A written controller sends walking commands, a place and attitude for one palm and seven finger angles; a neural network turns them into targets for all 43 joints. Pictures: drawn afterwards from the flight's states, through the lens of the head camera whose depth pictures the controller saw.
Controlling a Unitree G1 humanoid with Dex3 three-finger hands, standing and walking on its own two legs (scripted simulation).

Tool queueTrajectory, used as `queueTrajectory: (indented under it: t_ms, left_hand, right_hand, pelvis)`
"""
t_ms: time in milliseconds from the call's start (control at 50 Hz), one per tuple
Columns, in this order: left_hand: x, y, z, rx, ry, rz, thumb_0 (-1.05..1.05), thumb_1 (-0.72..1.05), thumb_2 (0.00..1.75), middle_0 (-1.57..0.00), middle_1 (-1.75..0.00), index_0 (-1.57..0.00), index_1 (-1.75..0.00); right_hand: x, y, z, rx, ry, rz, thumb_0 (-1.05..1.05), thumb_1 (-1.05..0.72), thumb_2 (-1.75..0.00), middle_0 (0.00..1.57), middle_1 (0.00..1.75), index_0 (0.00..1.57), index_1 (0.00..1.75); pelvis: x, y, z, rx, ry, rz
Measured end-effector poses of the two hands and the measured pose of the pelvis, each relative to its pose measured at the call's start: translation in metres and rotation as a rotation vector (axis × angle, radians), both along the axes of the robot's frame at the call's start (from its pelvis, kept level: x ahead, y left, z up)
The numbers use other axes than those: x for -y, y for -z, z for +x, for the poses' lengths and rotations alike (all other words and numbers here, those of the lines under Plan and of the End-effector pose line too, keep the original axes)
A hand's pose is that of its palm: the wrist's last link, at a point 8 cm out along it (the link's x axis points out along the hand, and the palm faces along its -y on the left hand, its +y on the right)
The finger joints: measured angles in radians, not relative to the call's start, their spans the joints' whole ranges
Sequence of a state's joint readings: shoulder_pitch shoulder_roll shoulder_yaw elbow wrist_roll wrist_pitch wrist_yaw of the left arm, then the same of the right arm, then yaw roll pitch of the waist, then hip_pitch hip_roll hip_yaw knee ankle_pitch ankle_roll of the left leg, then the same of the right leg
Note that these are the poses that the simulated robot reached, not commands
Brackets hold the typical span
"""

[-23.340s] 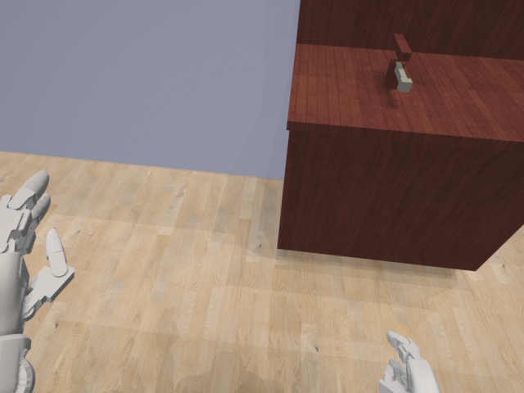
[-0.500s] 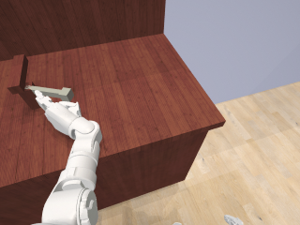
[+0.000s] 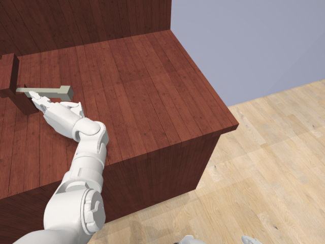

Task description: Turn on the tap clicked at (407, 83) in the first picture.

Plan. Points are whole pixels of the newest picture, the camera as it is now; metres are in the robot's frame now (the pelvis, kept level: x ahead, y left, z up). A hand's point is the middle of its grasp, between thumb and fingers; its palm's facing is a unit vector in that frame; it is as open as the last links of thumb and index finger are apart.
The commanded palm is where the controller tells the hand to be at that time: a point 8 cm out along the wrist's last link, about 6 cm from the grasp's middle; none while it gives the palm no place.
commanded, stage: push the lever round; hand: left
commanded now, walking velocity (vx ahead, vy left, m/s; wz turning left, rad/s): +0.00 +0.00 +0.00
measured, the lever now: (66, 93) +0.48 +0.25 +0.10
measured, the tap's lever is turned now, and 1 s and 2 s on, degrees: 69 86 86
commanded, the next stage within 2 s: lift the hand up off the lever in 0.02 s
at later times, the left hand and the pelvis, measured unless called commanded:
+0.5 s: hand (82, 101) +0.46 +0.21 +0.08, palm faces +0.86 -0.50 -0.12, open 8.2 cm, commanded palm +0.41 +0.23 +0.10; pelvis +0.00 -0.01 +0.00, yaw -1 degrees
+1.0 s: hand (72, 96) +0.45 +0.22 +0.11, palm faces +0.84 -0.54 -0.08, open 7.8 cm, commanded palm +0.39 +0.23 +0.12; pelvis +0.02 +0.00 +0.01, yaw +0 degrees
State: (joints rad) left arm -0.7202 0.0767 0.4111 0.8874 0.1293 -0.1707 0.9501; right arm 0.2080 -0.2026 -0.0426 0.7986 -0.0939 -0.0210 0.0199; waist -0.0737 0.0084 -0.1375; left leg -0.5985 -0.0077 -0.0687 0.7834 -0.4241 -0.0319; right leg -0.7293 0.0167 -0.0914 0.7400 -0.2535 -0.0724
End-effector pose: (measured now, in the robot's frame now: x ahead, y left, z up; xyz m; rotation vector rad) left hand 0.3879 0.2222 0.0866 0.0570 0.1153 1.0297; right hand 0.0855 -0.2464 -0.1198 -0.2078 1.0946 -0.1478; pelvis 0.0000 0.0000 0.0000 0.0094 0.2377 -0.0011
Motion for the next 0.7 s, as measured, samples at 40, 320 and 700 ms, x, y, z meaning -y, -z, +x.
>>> queueTrajectory:
  t_ms: [40, 320, 700]
  left_hand:
    - [0.001, 0.0, 0.002, -0.003, -0.001, 0.001, 0.01, 0.91, 0.9, -0.15, -0.15, -0.09, -0.14]
    - [0.004, 0.0, 0.018, -0.012, -0.01, 0.003, 0.01, 0.9, 0.9, -0.15, -0.15, -0.06, -0.12]
    - [-0.001, -0.02, 0.015, 0.029, 0.011, 0.02, 0.01, 0.9, 0.9, -0.15, -0.15, -0.12, -0.14]
  right_hand:
    - [0.001, 0.0, -0.003, -0.004, 0.007, -0.001, 0.01, -0.91, -0.9, 0.2, 0.3, 0.21, 0.3]
    - [0.013, 0.004, -0.039, -0.075, 0.047, -0.013, 0.01, -0.91, -0.9, 0.2, 0.3, 0.21, 0.3]
    - [0.014, -0.004, -0.032, -0.044, 0.058, -0.004, 0.01, -0.91, -0.9, 0.2, 0.3, 0.2, 0.3]
  pelvis:
    - [0.001, 0.0, -0.001, -0.002, 0.001, 0.0]
    - [0.004, 0.002, -0.004, -0.024, 0.009, 0.004]
    - [0.004, -0.005, 0.003, 0.006, 0.018, 0.002]
